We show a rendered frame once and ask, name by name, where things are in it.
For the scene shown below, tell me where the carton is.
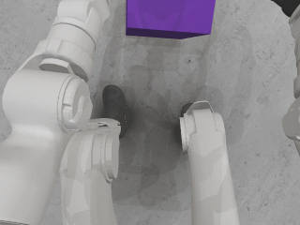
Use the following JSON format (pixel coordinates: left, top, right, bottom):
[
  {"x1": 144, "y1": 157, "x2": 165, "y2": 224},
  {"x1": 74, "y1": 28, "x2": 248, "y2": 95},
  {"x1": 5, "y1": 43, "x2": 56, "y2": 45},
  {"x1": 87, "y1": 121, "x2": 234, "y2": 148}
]
[{"x1": 126, "y1": 0, "x2": 216, "y2": 39}]

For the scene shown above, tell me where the left robot thigh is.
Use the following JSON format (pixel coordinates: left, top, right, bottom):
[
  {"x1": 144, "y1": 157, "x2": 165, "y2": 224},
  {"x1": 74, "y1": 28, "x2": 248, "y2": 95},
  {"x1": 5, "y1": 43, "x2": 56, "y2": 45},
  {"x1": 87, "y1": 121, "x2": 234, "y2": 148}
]
[{"x1": 60, "y1": 129, "x2": 119, "y2": 225}]

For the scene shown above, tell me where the left robot forearm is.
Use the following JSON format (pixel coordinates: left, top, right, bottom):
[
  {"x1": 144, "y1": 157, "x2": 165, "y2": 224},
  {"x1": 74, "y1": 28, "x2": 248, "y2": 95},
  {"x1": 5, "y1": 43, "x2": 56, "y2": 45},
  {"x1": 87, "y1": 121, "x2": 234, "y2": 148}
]
[{"x1": 2, "y1": 0, "x2": 111, "y2": 113}]

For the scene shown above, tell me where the right robot forearm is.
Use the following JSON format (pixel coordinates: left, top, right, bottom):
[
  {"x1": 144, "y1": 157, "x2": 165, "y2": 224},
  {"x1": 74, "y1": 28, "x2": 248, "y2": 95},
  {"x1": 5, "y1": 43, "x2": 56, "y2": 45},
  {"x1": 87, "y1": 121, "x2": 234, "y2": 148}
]
[{"x1": 288, "y1": 5, "x2": 300, "y2": 98}]

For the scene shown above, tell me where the robot right foot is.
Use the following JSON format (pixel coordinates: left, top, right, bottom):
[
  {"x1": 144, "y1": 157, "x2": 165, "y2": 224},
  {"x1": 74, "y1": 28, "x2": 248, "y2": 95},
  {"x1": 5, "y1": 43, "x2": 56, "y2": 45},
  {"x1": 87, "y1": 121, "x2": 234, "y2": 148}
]
[{"x1": 181, "y1": 103, "x2": 193, "y2": 117}]

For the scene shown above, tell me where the robot right hand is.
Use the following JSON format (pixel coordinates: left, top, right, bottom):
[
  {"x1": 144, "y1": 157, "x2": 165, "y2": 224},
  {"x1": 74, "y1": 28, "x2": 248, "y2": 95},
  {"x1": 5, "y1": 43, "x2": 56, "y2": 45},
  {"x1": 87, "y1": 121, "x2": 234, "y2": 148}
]
[{"x1": 271, "y1": 0, "x2": 300, "y2": 18}]

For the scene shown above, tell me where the right robot upper arm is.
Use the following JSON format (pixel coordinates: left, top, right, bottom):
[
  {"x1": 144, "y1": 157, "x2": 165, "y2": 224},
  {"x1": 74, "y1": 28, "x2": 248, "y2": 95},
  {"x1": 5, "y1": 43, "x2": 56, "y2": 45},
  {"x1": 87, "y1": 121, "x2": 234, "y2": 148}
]
[{"x1": 282, "y1": 97, "x2": 300, "y2": 157}]

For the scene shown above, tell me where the left robot upper arm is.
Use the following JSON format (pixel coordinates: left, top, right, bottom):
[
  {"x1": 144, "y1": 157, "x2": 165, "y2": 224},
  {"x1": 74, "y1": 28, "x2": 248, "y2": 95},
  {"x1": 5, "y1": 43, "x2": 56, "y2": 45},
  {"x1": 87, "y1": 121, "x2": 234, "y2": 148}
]
[{"x1": 0, "y1": 68, "x2": 93, "y2": 225}]

